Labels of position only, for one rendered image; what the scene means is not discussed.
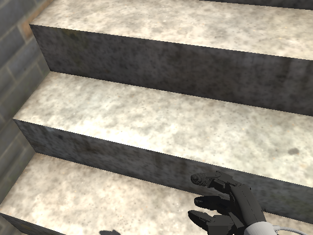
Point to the robot right forearm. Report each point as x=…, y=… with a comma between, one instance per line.
x=261, y=228

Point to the robot right hand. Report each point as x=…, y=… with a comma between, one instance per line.
x=236, y=213

